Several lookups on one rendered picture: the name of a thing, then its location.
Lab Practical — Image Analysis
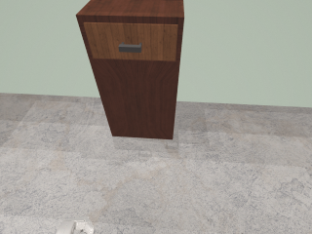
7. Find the handle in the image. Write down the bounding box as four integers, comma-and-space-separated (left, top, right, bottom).
118, 42, 142, 53

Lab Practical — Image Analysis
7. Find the drawer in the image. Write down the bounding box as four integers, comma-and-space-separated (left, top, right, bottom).
83, 22, 178, 61

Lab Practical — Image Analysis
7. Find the robot left hand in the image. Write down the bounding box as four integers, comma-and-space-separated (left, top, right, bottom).
56, 216, 95, 234

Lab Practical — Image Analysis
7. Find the cabinet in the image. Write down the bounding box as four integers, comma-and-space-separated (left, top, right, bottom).
75, 0, 184, 140

